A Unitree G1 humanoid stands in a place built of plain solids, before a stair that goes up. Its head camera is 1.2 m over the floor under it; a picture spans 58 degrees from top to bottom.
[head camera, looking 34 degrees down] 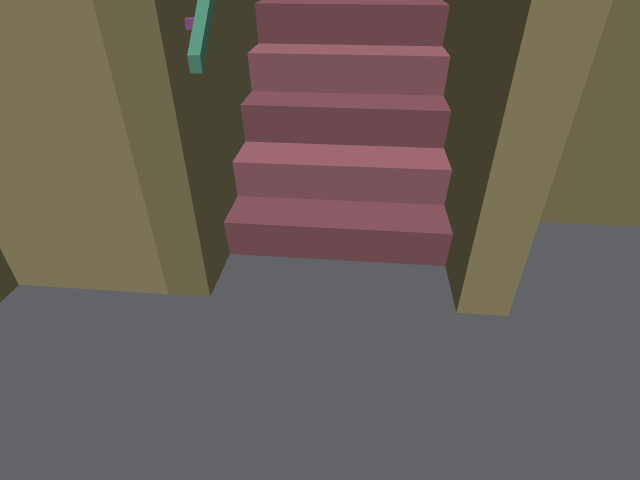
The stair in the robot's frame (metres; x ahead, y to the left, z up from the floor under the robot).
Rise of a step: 0.19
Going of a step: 0.23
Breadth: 1.00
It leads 5 degrees to the right of straight ahead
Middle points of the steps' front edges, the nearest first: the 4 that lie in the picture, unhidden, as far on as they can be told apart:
1.59 -0.07 0.19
1.82 -0.09 0.38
2.05 -0.11 0.57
2.28 -0.13 0.76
